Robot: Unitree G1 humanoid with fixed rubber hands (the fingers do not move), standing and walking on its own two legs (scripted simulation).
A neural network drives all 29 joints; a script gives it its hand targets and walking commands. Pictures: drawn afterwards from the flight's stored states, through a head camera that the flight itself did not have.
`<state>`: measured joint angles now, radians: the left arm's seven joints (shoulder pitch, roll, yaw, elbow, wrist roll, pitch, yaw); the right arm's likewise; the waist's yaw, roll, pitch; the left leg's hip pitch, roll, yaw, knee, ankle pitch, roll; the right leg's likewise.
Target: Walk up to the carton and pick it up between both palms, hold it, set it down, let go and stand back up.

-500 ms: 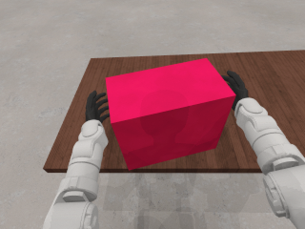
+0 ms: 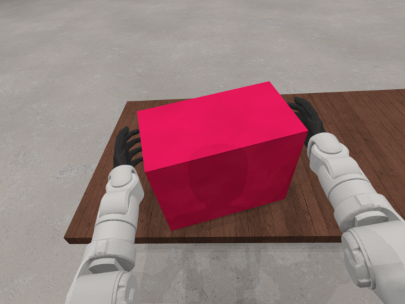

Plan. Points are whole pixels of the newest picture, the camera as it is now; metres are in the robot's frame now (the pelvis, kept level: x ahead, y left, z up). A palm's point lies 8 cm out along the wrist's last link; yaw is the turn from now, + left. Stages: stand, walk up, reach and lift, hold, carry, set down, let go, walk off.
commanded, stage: reach and lift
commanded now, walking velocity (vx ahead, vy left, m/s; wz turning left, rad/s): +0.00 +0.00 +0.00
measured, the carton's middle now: (218, 159) +0.44 +0.03 +0.08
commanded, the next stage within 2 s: none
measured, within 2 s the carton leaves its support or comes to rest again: neither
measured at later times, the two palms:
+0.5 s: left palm (113, 158) +0.35 +0.22 +0.17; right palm (318, 137) +0.40 -0.15 +0.17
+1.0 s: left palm (97, 142) +0.35 +0.24 +0.21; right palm (316, 121) +0.40 -0.14 +0.21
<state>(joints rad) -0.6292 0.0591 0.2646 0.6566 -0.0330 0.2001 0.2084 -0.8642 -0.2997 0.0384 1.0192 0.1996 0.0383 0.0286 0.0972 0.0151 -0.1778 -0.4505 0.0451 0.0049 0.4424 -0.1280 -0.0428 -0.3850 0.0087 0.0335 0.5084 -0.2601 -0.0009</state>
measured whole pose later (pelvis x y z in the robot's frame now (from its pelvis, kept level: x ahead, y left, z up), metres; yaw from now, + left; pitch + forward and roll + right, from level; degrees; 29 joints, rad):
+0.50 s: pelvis -0.02 +0.01 +0.00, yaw +0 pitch +5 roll -1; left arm -0.72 0.06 0.26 0.65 -0.03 0.38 0.22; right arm -0.86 -0.30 -0.03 1.02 0.20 0.17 0.03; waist 0.10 0.02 -0.20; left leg -0.41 0.05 0.00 0.44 -0.10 -0.04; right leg -0.34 0.01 0.03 0.47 -0.22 0.01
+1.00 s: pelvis -0.02 +0.01 +0.00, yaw +0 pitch +4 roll -1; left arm -0.80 0.13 0.26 0.63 -0.03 0.54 0.19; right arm -0.92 -0.28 -0.03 0.91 0.22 0.37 -0.05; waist 0.10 0.02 -0.22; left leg -0.40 0.05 0.00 0.44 -0.10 -0.04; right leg -0.32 0.01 0.03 0.47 -0.22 0.01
